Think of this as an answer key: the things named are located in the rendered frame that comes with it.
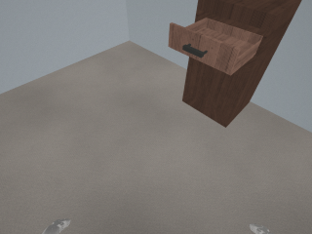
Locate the robot right hand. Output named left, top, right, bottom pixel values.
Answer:
left=250, top=223, right=273, bottom=234

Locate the drawer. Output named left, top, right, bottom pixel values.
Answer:
left=168, top=18, right=263, bottom=76

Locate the cabinet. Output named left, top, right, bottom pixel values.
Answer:
left=182, top=0, right=302, bottom=128

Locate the robot left hand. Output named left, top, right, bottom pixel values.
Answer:
left=42, top=218, right=71, bottom=234

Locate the handle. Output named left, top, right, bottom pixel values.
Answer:
left=182, top=43, right=208, bottom=58

